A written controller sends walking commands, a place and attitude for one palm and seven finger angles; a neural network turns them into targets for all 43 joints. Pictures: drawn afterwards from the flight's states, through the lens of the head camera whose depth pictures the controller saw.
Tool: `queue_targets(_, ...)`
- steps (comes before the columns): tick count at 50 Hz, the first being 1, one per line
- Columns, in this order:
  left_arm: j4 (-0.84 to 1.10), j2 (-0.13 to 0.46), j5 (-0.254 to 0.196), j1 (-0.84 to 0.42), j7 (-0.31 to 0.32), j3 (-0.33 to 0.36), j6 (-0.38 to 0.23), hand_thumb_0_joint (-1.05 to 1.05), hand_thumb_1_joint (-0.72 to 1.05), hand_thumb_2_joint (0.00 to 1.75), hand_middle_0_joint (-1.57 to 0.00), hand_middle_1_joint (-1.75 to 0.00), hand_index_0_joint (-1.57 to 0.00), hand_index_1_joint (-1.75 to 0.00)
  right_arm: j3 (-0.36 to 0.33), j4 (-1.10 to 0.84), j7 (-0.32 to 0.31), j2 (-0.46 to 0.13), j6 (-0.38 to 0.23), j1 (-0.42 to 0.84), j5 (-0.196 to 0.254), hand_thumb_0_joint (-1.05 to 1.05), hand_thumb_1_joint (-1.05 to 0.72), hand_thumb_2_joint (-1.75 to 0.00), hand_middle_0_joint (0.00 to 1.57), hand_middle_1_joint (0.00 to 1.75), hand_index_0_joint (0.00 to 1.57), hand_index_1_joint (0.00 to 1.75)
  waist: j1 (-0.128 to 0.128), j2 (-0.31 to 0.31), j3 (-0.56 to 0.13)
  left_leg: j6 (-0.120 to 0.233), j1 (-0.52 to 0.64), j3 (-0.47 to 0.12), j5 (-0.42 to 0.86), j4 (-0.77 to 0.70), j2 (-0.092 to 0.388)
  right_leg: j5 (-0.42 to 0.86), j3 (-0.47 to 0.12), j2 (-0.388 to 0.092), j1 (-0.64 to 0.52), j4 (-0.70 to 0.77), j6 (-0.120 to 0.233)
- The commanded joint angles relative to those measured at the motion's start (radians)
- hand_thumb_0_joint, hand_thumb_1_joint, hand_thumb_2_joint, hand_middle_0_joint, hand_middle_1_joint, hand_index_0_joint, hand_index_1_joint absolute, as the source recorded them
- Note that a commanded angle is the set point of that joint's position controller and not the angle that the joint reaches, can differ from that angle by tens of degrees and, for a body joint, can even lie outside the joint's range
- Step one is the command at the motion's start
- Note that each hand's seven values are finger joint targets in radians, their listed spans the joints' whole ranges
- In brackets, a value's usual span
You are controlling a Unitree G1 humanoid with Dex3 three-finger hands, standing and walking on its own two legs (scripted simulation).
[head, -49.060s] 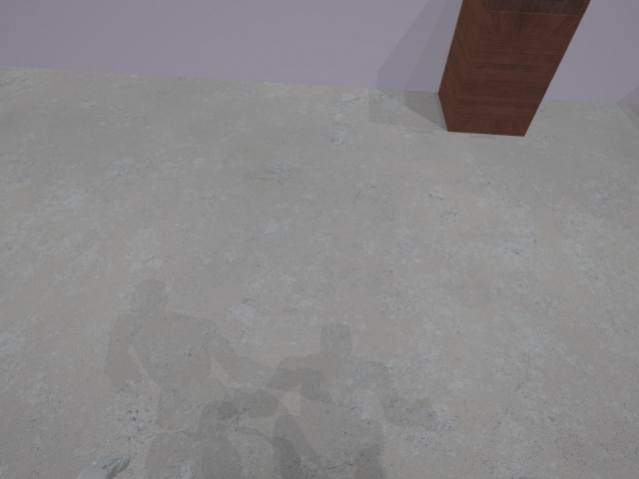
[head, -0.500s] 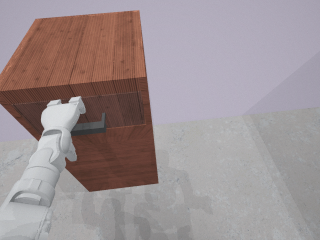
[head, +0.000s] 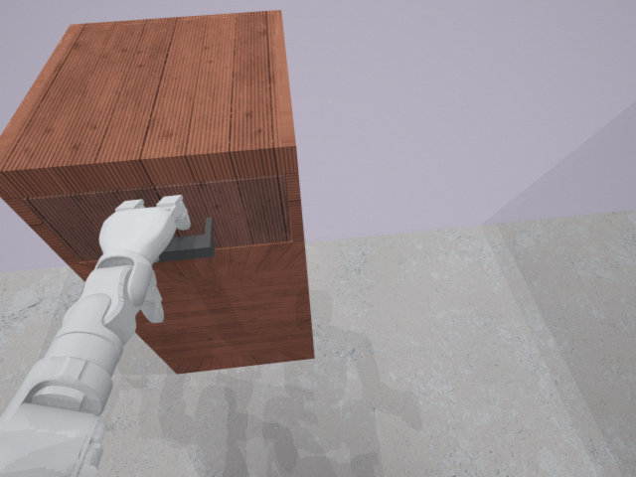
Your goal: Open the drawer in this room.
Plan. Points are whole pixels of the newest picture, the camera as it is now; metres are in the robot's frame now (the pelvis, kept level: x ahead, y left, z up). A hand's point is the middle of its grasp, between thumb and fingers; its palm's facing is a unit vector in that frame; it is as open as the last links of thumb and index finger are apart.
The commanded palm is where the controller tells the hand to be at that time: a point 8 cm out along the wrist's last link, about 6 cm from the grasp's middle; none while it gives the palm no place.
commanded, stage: move the hooked fingers above the handle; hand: left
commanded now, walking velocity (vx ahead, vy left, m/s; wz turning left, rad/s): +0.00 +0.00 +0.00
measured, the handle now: (169, 238) +0.47 +0.26 -0.03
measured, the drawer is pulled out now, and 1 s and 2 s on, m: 0.00 0.00 0.00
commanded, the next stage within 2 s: lower the fingers behind the handle in 1.90 s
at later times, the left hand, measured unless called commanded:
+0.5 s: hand (144, 247) +0.41 +0.26 +0.03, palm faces -0.13 -0.01 -0.99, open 13.8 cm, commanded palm +0.41 +0.24 +0.09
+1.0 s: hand (132, 238) +0.42 +0.27 +0.05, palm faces -0.08 +0.00 -1.00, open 13.7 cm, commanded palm +0.39 +0.25 +0.09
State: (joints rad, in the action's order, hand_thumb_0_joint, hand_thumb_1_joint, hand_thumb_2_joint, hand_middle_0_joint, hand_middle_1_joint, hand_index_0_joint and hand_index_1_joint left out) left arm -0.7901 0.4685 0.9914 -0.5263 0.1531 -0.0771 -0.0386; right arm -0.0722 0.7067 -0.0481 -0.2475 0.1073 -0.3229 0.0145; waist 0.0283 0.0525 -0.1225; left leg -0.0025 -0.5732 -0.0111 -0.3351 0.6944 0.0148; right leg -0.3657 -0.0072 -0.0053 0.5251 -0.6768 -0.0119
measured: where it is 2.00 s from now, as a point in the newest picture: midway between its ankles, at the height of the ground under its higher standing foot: outside the picture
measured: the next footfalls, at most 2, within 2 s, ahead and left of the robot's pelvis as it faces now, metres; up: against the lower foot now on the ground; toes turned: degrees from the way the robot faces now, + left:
none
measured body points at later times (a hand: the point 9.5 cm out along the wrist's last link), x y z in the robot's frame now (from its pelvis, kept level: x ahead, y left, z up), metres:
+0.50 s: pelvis +0.00 +0.00 +0.00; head +0.05 -0.01 +0.45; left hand +0.41 +0.26 +0.09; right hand +0.05 -0.27 -0.13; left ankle +0.00 +0.12 -0.72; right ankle -0.03 -0.13 -0.72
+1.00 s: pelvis +0.00 -0.01 +0.00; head +0.05 -0.03 +0.45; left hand +0.42 +0.27 +0.10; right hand +0.06 -0.27 -0.14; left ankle +0.00 +0.12 -0.72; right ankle -0.03 -0.13 -0.72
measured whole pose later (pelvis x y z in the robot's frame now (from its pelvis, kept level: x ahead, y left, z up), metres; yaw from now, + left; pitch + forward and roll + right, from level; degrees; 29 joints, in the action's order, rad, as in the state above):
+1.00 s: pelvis +0.00 -0.01 +0.00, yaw -2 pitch +13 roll +0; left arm -0.92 0.52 1.03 -0.59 0.23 0.02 0.03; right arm -0.05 0.70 -0.05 -0.23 0.12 -0.30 0.03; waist 0.05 0.06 -0.14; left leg -0.01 -0.57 0.01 -0.33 0.68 0.03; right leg -0.36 -0.03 0.01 0.55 -0.68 -0.01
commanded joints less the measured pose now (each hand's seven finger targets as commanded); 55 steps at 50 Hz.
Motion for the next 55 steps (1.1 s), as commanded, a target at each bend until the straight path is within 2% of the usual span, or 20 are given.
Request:
queue_targets(1, 0.312, 0.256, 0.048, -0.509, 0.118, 0.14, -0.153, 0.0, -0.5, 0.3, -0.3, -1.2, -0.3, -1.2, -0.052, -0.083, -0.022, -0.132, -0.037, -0.038, -0.016, 0.0, -0.9, -0.9, 0.2, 0.3, 0.2, 0.3, 0.035, 0.046, -0.303, 0.043, 0.26, 0.017, 0.349, -0.006, -0.039, 0.297, 0.038, 0.052, 0.005, 0.032, 0.053)
queue_targets(2, 0.307, 0.348, 0.067, -0.512, 0.162, 0.228, -0.156, 0.0, -0.5, 0.3, -0.3, -1.2, -0.3, -1.2, -0.05, -0.076, -0.019, -0.14, -0.034, -0.039, -0.019, 0.0, -0.9, -0.9, 0.2, 0.3, 0.2, 0.3, 0.014, 0.052, -0.318, 0.04, 0.238, 0.012, 0.355, -0.002, -0.038, 0.285, 0.04, 0.054, -0.001, 0.02, 0.058)
queue_targets(6, 0.18, 0.359, 0.094, -0.44, 0.305, 0.279, -0.032, 0.0, -0.5, 0.3, -0.3, -1.2, -0.3, -1.2, -0.033, -0.077, 0.012, -0.129, -0.03, 0.007, -0.022, 0.0, -0.9, -0.9, 0.2, 0.3, 0.2, 0.3, -0.037, 0.087, -0.33, 0.02, 0.157, 0.034, 0.346, -0.006, -0.047, 0.278, 0.058, 0.059, -0.016, -0.019, 0.065)
queue_targets(7, 0.123, 0.362, 0.088, -0.399, 0.32, 0.283, 0.018, 0.0, -0.5, 0.3, -0.3, -1.2, -0.3, -1.2, -0.029, -0.074, 0.019, -0.134, -0.025, 0.018, -0.025, 0.0, -0.9, -0.9, 0.2, 0.3, 0.2, 0.3, -0.048, 0.052, -0.351, 0.02, 0.139, 0.048, 0.353, -0.01, -0.049, 0.303, 0.054, 0.059, -0.062, -0.015, 0.062)
queue_targets(10, -0.014, 0.303, 0.078, -0.367, 0.279, 0.191, 0.157, 0.0, -0.5, 0.3, -0.3, -1.2, -0.3, -1.2, -0.026, -0.081, 0.025, -0.142, -0.014, 0.015, -0.008, 0.0, -0.9, -0.9, 0.2, 0.3, 0.2, 0.3, -0.033, -0.016, -0.355, 0.019, 0.114, 0.075, 0.315, -0.034, -0.042, 0.328, 0.046, 0.053, -0.109, 0.014, 0.048)
queue_targets(13, -0.056, 0.376, 0.049, -0.404, 0.213, 0.205, 0.206, 0.0, -0.5, 0.3, -0.3, -1.2, -0.3, -1.2, -0.009, -0.088, 0.004, -0.154, 0.011, 0.029, 0.009, 0.0, -0.9, -0.9, 0.2, 0.3, 0.2, 0.3, -0.027, -0.132, -0.336, 0.031, 0.086, 0.085, 0.258, -0.068, -0.042, 0.316, 0.024, 0.04, -0.185, 0.057, 0.03)
queue_targets(17, -0.005, 0.371, 0.049, -0.498, 0.115, 0.175, 0.129, 0.0, -0.5, 0.3, -0.3, -1.2, -0.3, -1.2, -0.014, -0.104, -0.034, -0.166, 0.001, 0.009, 0.011, 0.0, -0.9, -0.9, 0.2, 0.3, 0.2, 0.3, 0.023, -0.14, -0.32, 0.051, 0.116, 0.073, 0.236, -0.074, -0.036, 0.317, 0.015, 0.03, -0.181, 0.086, 0.025)
queue_targets(21, 0.148, 0.189, 0.045, -0.478, 0.06, 0.053, -0.046, 0.0, -0.5, 0.3, -0.3, -1.2, -0.3, -1.2, -0.042, -0.112, -0.04, -0.144, -0.031, -0.027, -0.002, 0.0, -0.9, -0.9, 0.2, 0.3, 0.2, 0.3, 0.053, -0.032, -0.328, 0.055, 0.231, 0.054, 0.302, -0.035, -0.035, 0.326, 0.02, 0.044, -0.068, 0.073, 0.036)
queue_targets(22, 0.195, 0.128, 0.04, -0.508, 0.052, 0.0, -0.081, 0.0, -0.5, 0.3, -0.3, -1.2, -0.3, -1.2, -0.045, -0.113, -0.036, -0.135, -0.037, -0.034, -0.005, 0.0, -0.9, -0.9, 0.2, 0.3, 0.2, 0.3, 0.075, -0.009, -0.319, 0.053, 0.255, 0.049, 0.311, -0.024, -0.032, 0.311, 0.021, 0.045, -0.036, 0.075, 0.037)
queue_targets(24, 0.191, 0.127, 0.035, -0.487, 0.066, 0.016, -0.12, 0.0, -0.5, 0.3, -0.3, -1.2, -0.3, -1.2, -0.054, -0.094, -0.029, -0.134, -0.044, -0.053, -0.008, 0.0, -0.9, -0.9, 0.2, 0.3, 0.2, 0.3, 0.071, 0.02, -0.281, 0.047, 0.263, 0.035, 0.287, -0.01, -0.029, 0.258, 0.029, 0.052, 0.038, 0.065, 0.043)
queue_targets(27, 0.164, 0.19, 0.045, -0.534, 0.128, 0.079, -0.125, 0.0, -0.5, 0.3, -0.3, -1.2, -0.3, -1.2, -0.051, -0.072, -0.015, -0.141, -0.042, -0.072, -0.008, 0.0, -0.9, -0.9, 0.2, 0.3, 0.2, 0.3, 0.064, 0.023, -0.257, 0.04, 0.215, 0.017, 0.278, -0.005, -0.031, 0.229, 0.04, 0.056, 0.065, 0.043, 0.053)
queue_targets(31, 0.141, 0.331, 0.085, -0.552, 0.25, 0.216, -0.065, 0.0, -0.5, 0.3, -0.3, -1.2, -0.3, -1.2, -0.046, -0.064, 0.006, -0.148, -0.036, -0.064, -0.015, 0.0, -0.9, -0.9, 0.2, 0.3, 0.2, 0.3, 0.015, 0.07, -0.362, 0.031, 0.181, 0.021, 0.33, 0.012, -0.039, 0.27, 0.047, 0.06, 0.026, -0.007, 0.061)
queue_targets(32, 0.136, 0.396, 0.085, -0.549, 0.272, 0.272, -0.043, 0.0, -0.5, 0.3, -0.3, -1.2, -0.3, -1.2, -0.043, -0.058, 0.009, -0.156, -0.031, -0.057, -0.022, 0.0, -0.9, -0.9, 0.2, 0.3, 0.2, 0.3, -0.001, 0.047, -0.401, 0.032, 0.167, 0.026, 0.351, 0.016, -0.039, 0.301, 0.043, 0.059, -0.02, -0.015, 0.059)
queue_targets(35, 0.12, 0.398, 0.092, -0.507, 0.298, 0.265, 0.035, 0.0, -0.5, 0.3, -0.3, -1.2, -0.3, -1.2, -0.038, -0.071, 0.015, -0.147, -0.022, -0.031, -0.019, 0.0, -0.9, -0.9, 0.2, 0.3, 0.2, 0.3, -0.02, 0.075, -0.48, 0.029, 0.161, 0.052, 0.402, 0.019, -0.046, 0.395, 0.036, 0.056, -0.097, -0.027, 0.052)
queue_targets(37, 0.096, 0.418, 0.083, -0.485, 0.29, 0.277, 0.077, 0.0, -0.5, 0.3, -0.3, -1.2, -0.3, -1.2, -0.033, -0.069, 0.016, -0.153, -0.013, -0.021, -0.017, 0.0, -0.9, -0.9, 0.2, 0.3, 0.2, 0.3, -0.022, 0.02, -0.472, 0.031, 0.138, 0.06, 0.408, 0.01, -0.046, 0.436, 0.034, 0.054, -0.154, -0.015, 0.047)
queue_targets(43, 0.046, 0.405, 0.047, -0.44, 0.2, 0.24, 0.114, 0.0, -0.5, 0.3, -0.3, -1.2, -0.3, -1.2, -0.023, -0.084, -0.012, -0.154, -0.005, 0.007, 0.01, 0.0, -0.9, -0.9, 0.2, 0.3, 0.2, 0.3, -0.005, -0.095, -0.362, 0.046, 0.11, 0.077, 0.305, -0.048, -0.045, 0.408, 0.018, 0.042, -0.206, 0.054, 0.026)
queue_targets(48, 0.041, 0.256, 0.043, -0.34, 0.078, 0.119, 0.038, 0.0, -0.5, 0.3, -0.3, -1.2, -0.3, -1.2, -0.034, -0.106, -0.024, -0.156, -0.021, -0.012, 0.013, 0.0, -0.9, -0.9, 0.2, 0.3, 0.2, 0.3, 0.023, -0.112, -0.299, 0.054, 0.154, 0.076, 0.3, -0.056, -0.039, 0.4, 0.02, 0.04, -0.16, 0.081, 0.027)
queue_targets(50, 0.118, 0.143, 0.024, -0.341, 0.042, 0.028, -0.012, 0.0, -0.5, 0.3, -0.3, -1.2, -0.3, -1.2, -0.04, -0.111, -0.02, -0.149, -0.028, -0.013, 0.009, 0.0, -0.9, -0.9, 0.2, 0.3, 0.2, 0.3, 0.043, -0.069, -0.27, 0.054, 0.204, 0.067, 0.307, -0.048, -0.038, 0.377, 0.025, 0.045, -0.099, 0.088, 0.033)
queue_targets(52, 0.182, 0.099, 0.002, -0.338, 0.023, 0.001, -0.065, 0.0, -0.5, 0.3, -0.3, -1.2, -0.3, -1.2, -0.046, -0.115, -0.017, -0.14, -0.032, -0.017, 0.003, 0.0, -0.9, -0.9, 0.2, 0.3, 0.2, 0.3, 0.054, -0.063, -0.243, 0.055, 0.228, 0.059, 0.316, -0.037, -0.037, 0.361, 0.024, 0.045, -0.073, 0.093, 0.037)
queue_targets(55, 0.252, 0.18, 0.012, -0.403, 0.062, 0.08, -0.129, 0.0, -0.5, 0.3, -0.3, -1.2, -0.3, -1.2, -0.052, -0.106, -0.015, -0.138, -0.032, -0.027, -0.002, 0.0, -0.9, -0.9, 0.2, 0.3, 0.2, 0.3, 0.043, -0.029, -0.255, 0.05, 0.232, 0.038, 0.306, -0.021, -0.042, 0.316, 0.028, 0.05, -0.028, 0.067, 0.043)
